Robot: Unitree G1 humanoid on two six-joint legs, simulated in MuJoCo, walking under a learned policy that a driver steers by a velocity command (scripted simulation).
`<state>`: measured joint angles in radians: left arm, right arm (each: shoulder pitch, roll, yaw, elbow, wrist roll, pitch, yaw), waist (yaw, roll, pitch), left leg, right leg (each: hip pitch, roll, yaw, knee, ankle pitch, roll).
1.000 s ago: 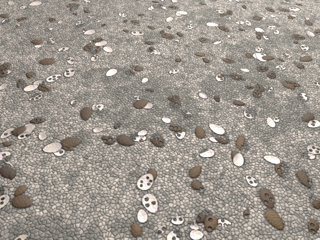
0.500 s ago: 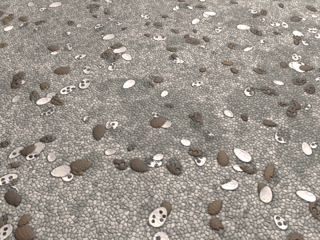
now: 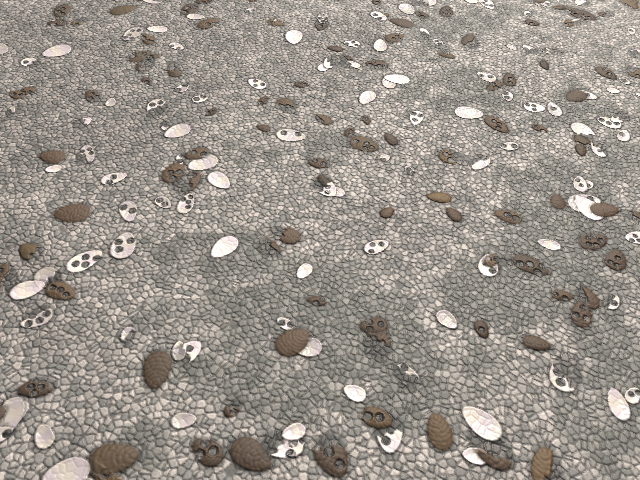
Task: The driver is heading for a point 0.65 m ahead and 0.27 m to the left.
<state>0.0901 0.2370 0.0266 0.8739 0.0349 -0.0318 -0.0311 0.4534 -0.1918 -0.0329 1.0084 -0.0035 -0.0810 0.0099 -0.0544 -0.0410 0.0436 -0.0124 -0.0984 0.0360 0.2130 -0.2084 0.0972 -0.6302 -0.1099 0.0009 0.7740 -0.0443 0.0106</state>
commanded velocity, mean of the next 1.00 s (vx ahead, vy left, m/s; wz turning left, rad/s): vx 0.50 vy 0.00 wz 0.53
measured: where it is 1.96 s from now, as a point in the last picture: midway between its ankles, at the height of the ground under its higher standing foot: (206, 407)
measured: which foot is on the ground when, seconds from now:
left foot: down 0.00-0.20, up 0.22-0.70, down 0.72-1.00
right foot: up 0.00-0.16, down 0.18-0.70, up 0.72-1.00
